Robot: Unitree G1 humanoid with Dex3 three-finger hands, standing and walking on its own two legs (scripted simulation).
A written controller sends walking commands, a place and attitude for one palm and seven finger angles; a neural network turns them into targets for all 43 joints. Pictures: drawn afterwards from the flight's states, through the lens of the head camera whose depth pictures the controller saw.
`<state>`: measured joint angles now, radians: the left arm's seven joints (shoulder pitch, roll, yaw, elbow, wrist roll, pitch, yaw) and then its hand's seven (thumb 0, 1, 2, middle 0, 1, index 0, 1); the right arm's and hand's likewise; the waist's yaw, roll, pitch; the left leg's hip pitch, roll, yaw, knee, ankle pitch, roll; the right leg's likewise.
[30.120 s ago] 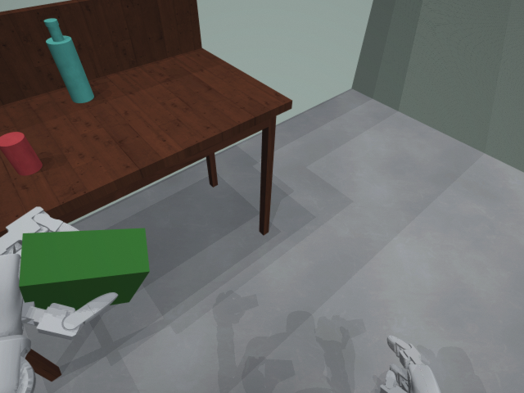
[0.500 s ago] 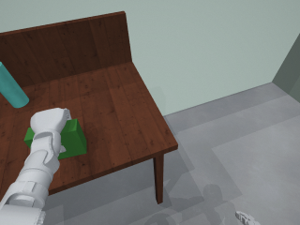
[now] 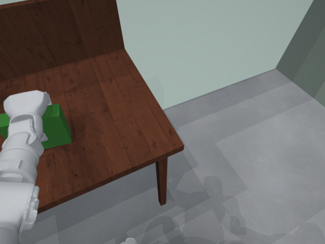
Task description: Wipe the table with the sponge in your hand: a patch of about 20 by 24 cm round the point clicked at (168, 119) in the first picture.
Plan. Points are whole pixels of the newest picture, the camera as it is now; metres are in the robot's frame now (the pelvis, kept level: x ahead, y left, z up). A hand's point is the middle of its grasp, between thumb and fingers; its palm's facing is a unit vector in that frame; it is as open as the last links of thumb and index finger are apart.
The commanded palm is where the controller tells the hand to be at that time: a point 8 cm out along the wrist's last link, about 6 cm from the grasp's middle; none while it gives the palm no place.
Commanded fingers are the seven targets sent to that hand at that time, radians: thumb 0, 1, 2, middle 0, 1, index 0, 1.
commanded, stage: wipe forward along the middle lane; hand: left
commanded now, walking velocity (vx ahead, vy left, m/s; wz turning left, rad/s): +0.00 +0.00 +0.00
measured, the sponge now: (41, 133) +0.40 +0.34 +0.01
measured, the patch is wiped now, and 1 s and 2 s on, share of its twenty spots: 0.75 0.75 0.80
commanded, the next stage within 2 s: slide back across to the first lane in 0.40 s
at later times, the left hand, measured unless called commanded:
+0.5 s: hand (33, 108) +0.46 +0.36 +0.06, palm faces -0.12 +0.01 -0.99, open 9.4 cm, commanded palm +0.45 +0.35 +0.09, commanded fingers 0.00 0.10 1.30 -1.20 -1.60 -1.20 -1.60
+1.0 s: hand (11, 114) +0.44 +0.41 +0.06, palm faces -0.12 +0.01 -0.99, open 9.5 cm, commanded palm +0.42 +0.40 +0.10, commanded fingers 0.00 0.10 1.30 -1.20 -1.60 -1.20 -1.60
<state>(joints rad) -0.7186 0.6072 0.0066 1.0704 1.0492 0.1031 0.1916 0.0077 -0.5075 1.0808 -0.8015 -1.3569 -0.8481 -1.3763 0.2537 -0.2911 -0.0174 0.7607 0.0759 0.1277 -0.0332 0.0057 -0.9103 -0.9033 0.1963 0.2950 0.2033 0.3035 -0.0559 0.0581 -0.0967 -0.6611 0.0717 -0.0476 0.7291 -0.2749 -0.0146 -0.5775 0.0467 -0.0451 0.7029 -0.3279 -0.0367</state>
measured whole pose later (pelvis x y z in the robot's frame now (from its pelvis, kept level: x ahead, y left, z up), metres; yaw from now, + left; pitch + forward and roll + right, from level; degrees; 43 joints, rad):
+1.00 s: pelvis +0.03 +0.04 +0.01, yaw -1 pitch +12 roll -3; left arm -0.67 0.69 0.12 1.07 1.08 0.08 0.18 -0.01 -0.48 1.09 -0.76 -1.39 -0.81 -1.43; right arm 0.28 -0.28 -0.02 0.74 0.08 0.17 0.01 0.00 -0.91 -0.90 0.20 0.30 0.20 0.30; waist -0.07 0.03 -0.11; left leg -0.62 0.05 -0.01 0.72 -0.32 0.00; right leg -0.51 0.02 -0.01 0.63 -0.33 0.01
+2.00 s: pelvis +0.03 +0.05 +0.01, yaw +0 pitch +8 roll -3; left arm -0.33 0.59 0.06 0.66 0.99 0.12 0.18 -0.04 -0.44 1.07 -0.72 -1.42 -0.74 -1.49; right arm 0.18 -0.27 -0.02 0.68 0.08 0.19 0.01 0.01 -0.91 -0.90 0.20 0.30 0.20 0.30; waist 0.01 0.04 -0.11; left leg -0.52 0.02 -0.02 0.69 -0.31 0.02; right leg -0.40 -0.01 -0.02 0.59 -0.33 0.01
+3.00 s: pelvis +0.05 +0.03 +0.02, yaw +0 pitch +3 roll -1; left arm 0.17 0.52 0.05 0.14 0.92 0.20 0.18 0.01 -0.43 1.06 -0.70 -1.44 -0.74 -1.48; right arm 0.09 -0.27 -0.02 0.66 0.07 0.13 0.00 0.01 -0.91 -0.90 0.20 0.30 0.20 0.30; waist 0.07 0.08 -0.08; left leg -0.35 0.03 -0.01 0.61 -0.32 0.00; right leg -0.25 0.00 -0.01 0.54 -0.35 0.01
